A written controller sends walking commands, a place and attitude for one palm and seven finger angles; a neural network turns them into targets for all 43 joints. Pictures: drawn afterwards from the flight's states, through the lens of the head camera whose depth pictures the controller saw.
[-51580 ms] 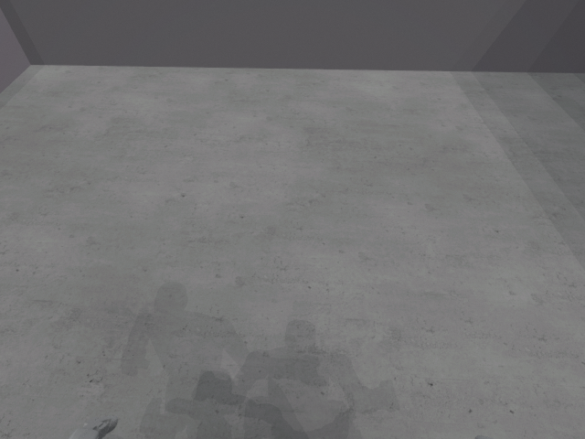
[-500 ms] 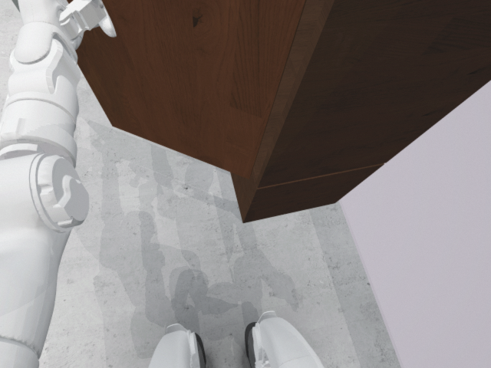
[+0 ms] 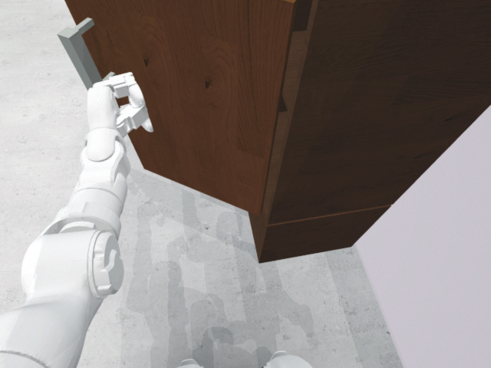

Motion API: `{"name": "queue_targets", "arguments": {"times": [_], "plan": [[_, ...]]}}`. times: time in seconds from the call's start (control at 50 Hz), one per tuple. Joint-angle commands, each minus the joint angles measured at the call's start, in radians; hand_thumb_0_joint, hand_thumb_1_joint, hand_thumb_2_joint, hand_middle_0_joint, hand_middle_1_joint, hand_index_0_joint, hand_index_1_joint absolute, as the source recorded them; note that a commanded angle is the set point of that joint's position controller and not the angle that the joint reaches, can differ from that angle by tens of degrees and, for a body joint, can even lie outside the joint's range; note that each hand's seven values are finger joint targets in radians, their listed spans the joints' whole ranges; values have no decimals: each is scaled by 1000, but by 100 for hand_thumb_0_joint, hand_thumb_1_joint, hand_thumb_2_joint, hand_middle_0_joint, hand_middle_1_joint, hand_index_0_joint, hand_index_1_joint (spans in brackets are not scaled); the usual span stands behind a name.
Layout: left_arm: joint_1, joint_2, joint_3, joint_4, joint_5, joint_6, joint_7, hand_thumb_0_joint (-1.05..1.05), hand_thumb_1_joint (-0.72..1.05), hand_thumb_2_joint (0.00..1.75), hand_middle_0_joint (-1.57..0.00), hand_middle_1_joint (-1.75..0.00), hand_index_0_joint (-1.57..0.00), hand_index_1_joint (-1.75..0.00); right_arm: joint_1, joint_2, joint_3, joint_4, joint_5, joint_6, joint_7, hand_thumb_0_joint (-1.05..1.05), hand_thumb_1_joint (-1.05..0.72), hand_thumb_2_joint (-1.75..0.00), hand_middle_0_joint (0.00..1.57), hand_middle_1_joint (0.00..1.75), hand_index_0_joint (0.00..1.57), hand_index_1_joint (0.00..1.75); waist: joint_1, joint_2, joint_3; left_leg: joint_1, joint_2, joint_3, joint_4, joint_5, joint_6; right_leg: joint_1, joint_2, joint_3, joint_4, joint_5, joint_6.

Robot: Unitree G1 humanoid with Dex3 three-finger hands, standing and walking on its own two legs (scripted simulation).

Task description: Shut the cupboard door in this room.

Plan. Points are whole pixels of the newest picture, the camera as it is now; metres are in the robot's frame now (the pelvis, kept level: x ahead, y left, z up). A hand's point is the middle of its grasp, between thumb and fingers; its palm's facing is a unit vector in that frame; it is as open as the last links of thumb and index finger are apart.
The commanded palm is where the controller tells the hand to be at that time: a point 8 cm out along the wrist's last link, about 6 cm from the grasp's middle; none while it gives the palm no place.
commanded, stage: pull the fist back off the door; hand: left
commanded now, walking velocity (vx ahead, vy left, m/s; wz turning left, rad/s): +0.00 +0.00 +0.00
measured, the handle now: (92, 59) +0.65 +0.22 +0.10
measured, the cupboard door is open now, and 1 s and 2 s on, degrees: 56 56 56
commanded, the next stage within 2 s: draw the hand back to the body in 0.24 s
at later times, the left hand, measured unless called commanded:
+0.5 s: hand (135, 121) +0.47 +0.13 +0.12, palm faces +0.10 -0.99 -0.03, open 3.1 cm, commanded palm +0.42 +0.17 +0.12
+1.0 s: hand (54, 211) +0.31 +0.19 +0.15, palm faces +0.17 -0.97 -0.17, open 3.1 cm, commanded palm +0.28 +0.24 +0.16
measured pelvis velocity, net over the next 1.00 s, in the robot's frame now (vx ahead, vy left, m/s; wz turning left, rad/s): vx -0.01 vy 0.00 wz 0.01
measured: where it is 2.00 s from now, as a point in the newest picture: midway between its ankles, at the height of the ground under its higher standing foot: outside the picture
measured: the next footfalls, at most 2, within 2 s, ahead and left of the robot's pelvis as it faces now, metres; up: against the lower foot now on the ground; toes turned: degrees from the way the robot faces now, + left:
none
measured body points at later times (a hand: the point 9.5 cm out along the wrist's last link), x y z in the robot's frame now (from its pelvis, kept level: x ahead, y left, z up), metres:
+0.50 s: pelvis -0.01 +0.00 +0.00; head +0.06 -0.01 +0.45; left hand +0.46 +0.18 +0.13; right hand +0.02 -0.25 -0.13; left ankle -0.01 +0.11 -0.70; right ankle -0.01 -0.09 -0.70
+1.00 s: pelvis -0.01 +0.00 +0.03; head -0.02 -0.01 +0.48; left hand +0.30 +0.24 +0.16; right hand +0.18 -0.23 -0.05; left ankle -0.01 +0.11 -0.70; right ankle -0.01 -0.09 -0.70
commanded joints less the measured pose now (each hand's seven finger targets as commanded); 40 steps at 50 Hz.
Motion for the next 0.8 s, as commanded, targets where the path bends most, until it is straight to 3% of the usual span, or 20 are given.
{"name": "queue_targets", "arguments": {"times": [0.0,0.02,0.06,0.1,0.14,0.18,0.2,0.24,0.3,0.32,0.34,0.4,0.44,0.5,0.54,0.58,0.64,0.7,0.72,0.78], "plan": [[-491,109,-40,-358,-47,-116,-3,0,90,90,-130,-150,-130,-150,111,-137,-58,-64,14,-28,-22,0,-90,-90,20,30,20,30,-17,-9,-414,256,-59,-23,-37,289,25,233,10,64,-89,439,38],[-527,125,-34,-412,-46,-144,7,0,90,90,-130,-150,-130,-150,99,-137,-59,-53,11,-36,-24,0,-90,-90,20,30,20,30,-12,32,-461,293,-58,-32,-31,303,23,227,9,65,-78,444,37],[-539,84,-80,-465,-36,-185,18,0,90,90,-130,-150,-130,-150,77,-125,-59,-42,12,-48,-26,0,-90,-90,20,30,20,30,-16,76,-491,349,-54,-42,-16,326,19,190,10,58,-60,435,33],[-529,92,-89,-446,-19,-193,28,0,90,90,-130,-150,-130,-150,74,-129,-60,-23,12,-54,-31,0,-90,-90,20,30,20,30,-24,81,-471,362,-51,-48,-12,320,18,156,9,52,-55,407,33],[-444,114,-69,-372,-6,-168,32,0,90,90,-130,-150,-130,-150,61,-133,-59,-18,17,-51,-33,0,-90,-90,20,30,20,30,-4,47,-447,332,-51,-49,-28,300,15,171,5,50,-58,394,32],[-444,109,-74,-298,-5,-125,39,0,90,90,-130,-150,-130,-150,54,-136,-55,-14,21,-44,-39,0,-90,-90,20,30,20,30,-21,-18,-389,276,-53,-44,-44,256,18,177,0,52,-75,377,38],[-440,97,-82,-265,-8,-104,38,0,90,90,-130,-150,-130,-150,59,-137,-51,-13,22,-44,-41,0,-90,-90,20,30,20,30,-19,-25,-357,261,-55,-44,-55,248,19,177,0,52,-83,371,39],[-439,128,-46,-234,-24,-75,42,0,90,90,-130,-150,-130,-150,47,-142,-47,-21,25,-42,-45,0,-90,-90,20,30,20,30,-13,-64,-344,225,-57,-40,-67,217,20,202,-3,57,-95,358,42],[-428,168,10,-243,-45,-85,41,0,90,90,-130,-150,-130,-150,38,-142,-44,-37,22,-48,-50,0,-90,-90,20,30,20,30,6,-80,-370,217,-61,-35,-68,240,22,254,-4,66,-91,396,39],[-424,136,-19,-260,-45,-100,33,0,90,90,-130,-150,-130,-150,31,-136,-40,-42,20,-53,-46,0,-90,-90,20,30,20,30,7,-64,-386,222,-62,-33,-68,253,20,259,-4,68,-85,414,40],[-403,149,-3,-260,-41,-114,29,0,90,90,-130,-150,-130,-150,34,-136,-42,-44,20,-55,-45,0,-90,-90,20,30,20,30,15,-76,-390,221,-60,-34,-61,259,19,258,-3,64,-77,419,38],[-242,167,12,-340,-29,-150,3,0,90,90,-130,-150,-130,-150,23,-133,-47,-79,21,-53,-40,0,-90,-90,20,30,20,30,71,-22,-470,273,-61,-23,-66,330,18,322,-1,62,-57,480,29],[-137,120,-27,-426,-35,-141,-20,0,90,90,-130,-150,-130,-150,6,-126,-48,-103,30,-50,-34,0,-90,-90,20,30,20,30,94,-1,-491,317,-55,-18,-78,383,16,341,1,52,-60,516,26],[-5,98,-36,-516,-78,-73,-46,0,90,90,-130,-150,-130,-150,-17,-127,-53,-126,52,-42,-41,0,-90,-90,20,30,20,30,105,-52,-428,330,-50,-7,-108,380,21,377,5,46,-101,521,29],[-4,80,-53,-614,-112,-31,-56,0,90,90,-130,-150,-130,-150,-48,-125,-51,-137,66,-43,-52,0,-90,-90,20,30,20,30,98,-107,-356,328,-49,-5,-141,326,26,385,4,45,-141,489,37],[-4,75,-66,-726,-130,-14,-56,0,90,90,-130,-150,-130,-150,-80,-117,-49,-142,72,-49,-66,0,-90,-90,20,30,20,30,102,-98,-321,357,-48,-5,-162,302,29,390,3,49,-168,456,39],[-11,70,-100,-897,-125,-24,-50,0,90,90,-130,-150,-130,-150,-127,-103,-40,-140,74,-74,-84,0,-90,-90,20,30,20,30,108,-5,-305,433,-45,-12,-181,304,31,377,2,49,-180,418,34],[132,62,-118,-950,-117,-10,-58,0,90,90,-130,-150,-130,-150,-162,-98,-35,-142,75,-93,-93,0,-90,-90,20,30,20,30,126,-1,-274,472,-39,-20,-204,305,29,383,0,38,-190,380,30],[178,51,-124,-937,-121,10,-68,0,90,90,-130,-150,-130,-150,-187,-94,-29,-139,81,-99,-94,0,-90,-90,20,30,20,30,132,15,-236,468,-40,-20,-219,280,26,369,-3,38,-201,355,29],[313,33,-133,-936,-146,98,-103,0,90,90,-124,-144,-124,-144,-235,-98,-19,-157,93,-101,-102,0,-90,-90,20,30,20,30,155,-25,-179,456,-40,-24,-255,253,21,398,-10,30,-226,327,26]]}}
